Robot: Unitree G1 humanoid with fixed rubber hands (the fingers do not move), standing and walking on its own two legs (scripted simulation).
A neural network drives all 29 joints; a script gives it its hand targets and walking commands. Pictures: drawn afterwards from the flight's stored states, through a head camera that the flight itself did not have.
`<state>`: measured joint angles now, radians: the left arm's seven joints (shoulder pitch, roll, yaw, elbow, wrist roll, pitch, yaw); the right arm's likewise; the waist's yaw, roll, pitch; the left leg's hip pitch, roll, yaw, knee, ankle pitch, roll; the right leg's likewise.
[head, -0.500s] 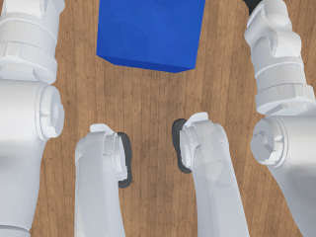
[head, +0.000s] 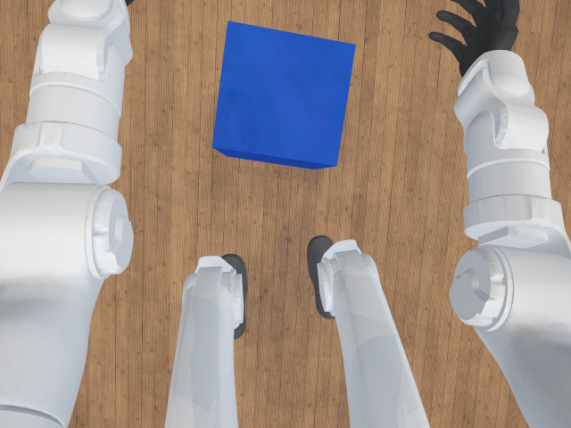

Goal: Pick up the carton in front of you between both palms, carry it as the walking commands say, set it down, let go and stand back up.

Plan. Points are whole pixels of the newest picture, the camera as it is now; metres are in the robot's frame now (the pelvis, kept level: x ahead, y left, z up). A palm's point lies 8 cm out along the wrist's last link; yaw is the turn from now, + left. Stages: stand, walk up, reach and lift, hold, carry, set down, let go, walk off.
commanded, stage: set down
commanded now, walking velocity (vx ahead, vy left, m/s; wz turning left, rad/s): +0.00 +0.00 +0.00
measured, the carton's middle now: (279, 110) +0.52 -0.03 -0.43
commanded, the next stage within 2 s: let go in 0.20 s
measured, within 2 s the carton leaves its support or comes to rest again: neither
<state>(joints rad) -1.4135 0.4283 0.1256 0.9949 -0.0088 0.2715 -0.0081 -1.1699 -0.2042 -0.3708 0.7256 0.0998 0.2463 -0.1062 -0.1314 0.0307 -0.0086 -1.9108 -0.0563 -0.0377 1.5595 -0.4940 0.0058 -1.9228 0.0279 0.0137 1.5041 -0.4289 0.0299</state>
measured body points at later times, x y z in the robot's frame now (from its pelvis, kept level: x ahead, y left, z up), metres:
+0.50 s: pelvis +0.03 -0.01 +0.13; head +0.32 -0.01 +0.48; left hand +0.52 +0.17 +0.01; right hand +0.46 -0.24 +0.01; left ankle +0.07 +0.11 -0.52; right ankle +0.10 -0.13 -0.52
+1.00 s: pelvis +0.10 -0.01 +0.21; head +0.21 +0.00 +0.65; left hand +0.36 +0.21 +0.11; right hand +0.31 -0.25 +0.13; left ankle +0.07 +0.11 -0.52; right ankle +0.10 -0.13 -0.52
